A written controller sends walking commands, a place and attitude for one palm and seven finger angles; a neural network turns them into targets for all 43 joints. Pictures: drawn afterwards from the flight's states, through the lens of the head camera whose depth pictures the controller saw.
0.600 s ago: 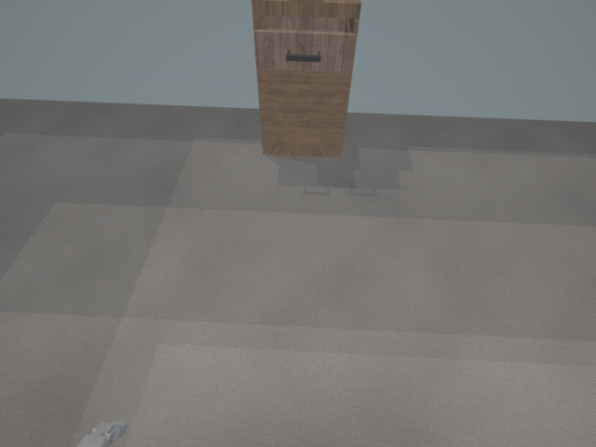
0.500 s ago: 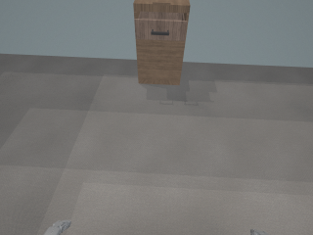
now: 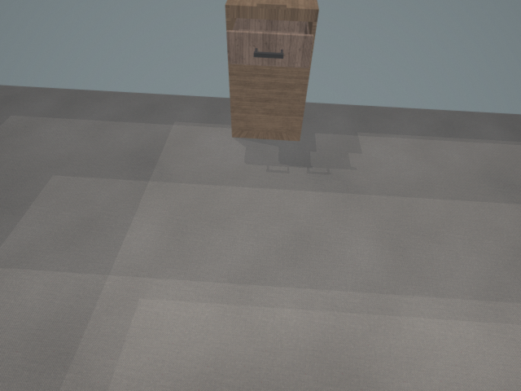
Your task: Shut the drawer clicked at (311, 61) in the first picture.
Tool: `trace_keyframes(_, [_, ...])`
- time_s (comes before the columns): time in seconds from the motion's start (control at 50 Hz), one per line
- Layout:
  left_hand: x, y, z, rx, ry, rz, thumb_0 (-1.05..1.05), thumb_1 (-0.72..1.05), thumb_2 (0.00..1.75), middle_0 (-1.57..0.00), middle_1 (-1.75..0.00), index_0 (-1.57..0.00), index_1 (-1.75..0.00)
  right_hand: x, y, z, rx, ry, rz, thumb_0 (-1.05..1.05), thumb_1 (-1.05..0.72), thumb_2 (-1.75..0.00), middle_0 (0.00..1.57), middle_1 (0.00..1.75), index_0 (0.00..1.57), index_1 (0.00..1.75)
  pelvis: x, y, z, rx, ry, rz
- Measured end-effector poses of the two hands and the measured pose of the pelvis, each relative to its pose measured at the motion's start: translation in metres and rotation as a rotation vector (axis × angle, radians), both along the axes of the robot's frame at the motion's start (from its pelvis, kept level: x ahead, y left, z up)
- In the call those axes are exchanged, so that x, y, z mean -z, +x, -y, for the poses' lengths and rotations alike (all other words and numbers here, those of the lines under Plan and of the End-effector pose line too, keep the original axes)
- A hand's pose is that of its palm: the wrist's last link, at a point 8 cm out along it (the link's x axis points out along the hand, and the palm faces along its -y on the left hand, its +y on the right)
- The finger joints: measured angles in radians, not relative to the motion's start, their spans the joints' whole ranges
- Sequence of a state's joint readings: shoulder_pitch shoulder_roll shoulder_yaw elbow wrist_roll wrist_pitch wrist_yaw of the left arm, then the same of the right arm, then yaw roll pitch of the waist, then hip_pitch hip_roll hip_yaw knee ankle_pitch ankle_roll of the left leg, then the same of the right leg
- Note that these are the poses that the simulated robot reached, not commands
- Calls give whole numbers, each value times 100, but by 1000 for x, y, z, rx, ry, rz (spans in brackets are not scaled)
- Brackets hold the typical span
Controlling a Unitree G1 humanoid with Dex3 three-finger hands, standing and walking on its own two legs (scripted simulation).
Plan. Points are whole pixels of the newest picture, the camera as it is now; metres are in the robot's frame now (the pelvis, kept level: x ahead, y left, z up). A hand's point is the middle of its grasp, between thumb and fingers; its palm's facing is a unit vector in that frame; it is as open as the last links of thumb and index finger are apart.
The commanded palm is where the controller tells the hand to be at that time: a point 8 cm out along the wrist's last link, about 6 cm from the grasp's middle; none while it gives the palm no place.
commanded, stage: stand and wait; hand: left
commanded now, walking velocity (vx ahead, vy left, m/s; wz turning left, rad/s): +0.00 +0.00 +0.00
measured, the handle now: (268, 53) +1.49 +0.06 -0.14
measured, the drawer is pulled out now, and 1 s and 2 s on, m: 0.16 0.16 0.16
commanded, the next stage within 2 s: look at it before walking up in 0.50 s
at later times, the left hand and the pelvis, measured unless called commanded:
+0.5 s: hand out of the picture +0.05 +0.24 -0.16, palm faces -0.03 -0.95 -0.32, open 7.3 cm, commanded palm none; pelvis -0.02 +0.00 +0.00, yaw +0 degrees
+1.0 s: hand out of the picture +0.05 +0.25 -0.16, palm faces -0.04 -0.95 -0.32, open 7.3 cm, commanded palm none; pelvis -0.02 +0.00 +0.00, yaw -1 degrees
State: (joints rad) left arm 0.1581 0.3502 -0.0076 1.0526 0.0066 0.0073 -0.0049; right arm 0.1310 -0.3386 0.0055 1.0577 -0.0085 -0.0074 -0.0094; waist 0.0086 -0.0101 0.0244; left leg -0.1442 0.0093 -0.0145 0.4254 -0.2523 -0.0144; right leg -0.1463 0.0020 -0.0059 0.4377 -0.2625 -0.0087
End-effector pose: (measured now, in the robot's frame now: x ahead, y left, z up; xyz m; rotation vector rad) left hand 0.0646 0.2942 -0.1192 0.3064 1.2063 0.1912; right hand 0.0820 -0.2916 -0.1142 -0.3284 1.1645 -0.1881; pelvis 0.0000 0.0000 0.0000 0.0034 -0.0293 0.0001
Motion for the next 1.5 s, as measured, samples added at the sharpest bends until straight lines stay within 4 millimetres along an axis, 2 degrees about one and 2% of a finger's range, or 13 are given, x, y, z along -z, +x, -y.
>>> trace_keyframes(0.2, [-2,-8,1,5,-3,5,0,91,90,-20,-30,-20,-30,1,-22,-1,13,8,-21,1,-91,-90,20,30,20,30,-2,-11,0,2,-1,10])
trace_keyframes(0.58, [1,-25,4,13,-16,-22,0,91,90,-20,-30,-20,-30,4,-47,-5,29,20,-58,1,-91,-90,20,30,20,30,-3,-23,-2,7,-1,4])
trace_keyframes(0.72, [2,-28,4,11,-17,-36,0,91,90,-20,-30,-20,-30,4,-48,-5,35,19,-67,1,-91,-90,20,30,20,30,-3,-21,-3,9,-1,4])
trace_keyframes(0.94, [1,-23,3,14,-13,-32,0,91,90,-20,-30,-20,-30,3,-39,-5,29,21,-54,1,-91,-90,20,30,20,30,-3,-19,-3,10,-1,0])
trace_keyframes(1.3, [-1,-9,6,15,-6,-18,0,91,90,-20,-30,-20,-30,3,-24,-4,27,21,-36,1,-91,-90,20,30,20,30,-4,-10,-1,15,0,-2])
trace_keyframes(1.38, [7,-14,16,12,-32,-49,0,91,90,-20,-30,-20,-30,11,-29,-13,46,48,-48,1,-91,-90,20,30,20,30,0,0,0,37,1,-4])
trace_keyframes(1.5, [27,-27,42,2,-102,-147,0,91,90,-20,-30,-20,-30,31,-50,-31,114,110,-118,1,-91,-90,20,30,20,30,9,26,3,73,3,-17])
